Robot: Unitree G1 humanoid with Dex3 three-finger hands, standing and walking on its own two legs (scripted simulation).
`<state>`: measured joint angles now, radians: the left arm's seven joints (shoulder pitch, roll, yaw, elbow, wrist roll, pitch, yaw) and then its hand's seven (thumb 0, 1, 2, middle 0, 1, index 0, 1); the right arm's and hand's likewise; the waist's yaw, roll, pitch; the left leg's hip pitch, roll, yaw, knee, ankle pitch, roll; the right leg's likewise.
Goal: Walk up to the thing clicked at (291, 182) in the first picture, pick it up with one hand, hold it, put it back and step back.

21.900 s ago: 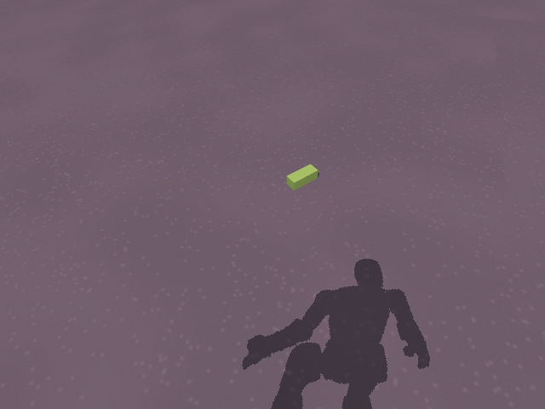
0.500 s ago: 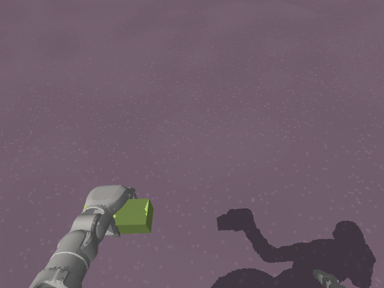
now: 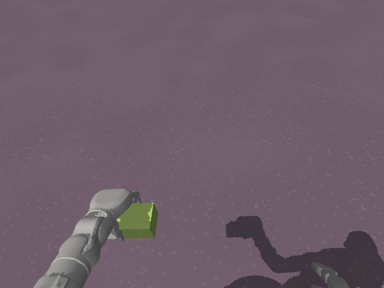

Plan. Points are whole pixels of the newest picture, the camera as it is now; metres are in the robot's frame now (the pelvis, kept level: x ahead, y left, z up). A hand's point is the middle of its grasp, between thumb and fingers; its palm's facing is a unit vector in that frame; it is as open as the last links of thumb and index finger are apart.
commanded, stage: hold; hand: left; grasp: from above
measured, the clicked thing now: (122, 220) +0.31 +0.22 -0.07
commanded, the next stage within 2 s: crouch in 1.06 s
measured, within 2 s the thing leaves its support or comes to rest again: neither
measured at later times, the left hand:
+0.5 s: hand (116, 224) +0.28 +0.21 -0.02, palm faces -0.45 -0.03 -0.89, open 9.5 cm
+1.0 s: hand (113, 222) +0.28 +0.22 -0.02, palm faces -0.46 -0.03 -0.89, open 9.5 cm
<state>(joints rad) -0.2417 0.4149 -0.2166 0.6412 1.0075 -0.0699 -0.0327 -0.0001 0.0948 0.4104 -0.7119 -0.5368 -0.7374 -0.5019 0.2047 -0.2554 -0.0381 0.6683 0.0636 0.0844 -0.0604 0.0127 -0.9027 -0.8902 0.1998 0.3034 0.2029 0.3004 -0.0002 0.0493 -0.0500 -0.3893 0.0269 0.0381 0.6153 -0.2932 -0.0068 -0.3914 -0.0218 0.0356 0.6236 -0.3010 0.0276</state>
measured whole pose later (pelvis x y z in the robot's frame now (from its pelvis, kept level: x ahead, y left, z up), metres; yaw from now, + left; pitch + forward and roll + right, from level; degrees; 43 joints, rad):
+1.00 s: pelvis +0.00 +0.00 +0.01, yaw +0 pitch +1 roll +0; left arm -0.22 0.42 -0.21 0.61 1.00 -0.08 -0.05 0.00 0.09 0.41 -0.71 -0.54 -0.74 -0.50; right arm 0.17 -0.25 -0.02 0.67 0.07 0.11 -0.07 0.01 -0.91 -0.89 0.20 0.30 0.20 0.30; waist 0.01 0.05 -0.01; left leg -0.28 0.02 0.04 0.50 -0.24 -0.01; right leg -0.29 -0.02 0.04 0.52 -0.25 0.03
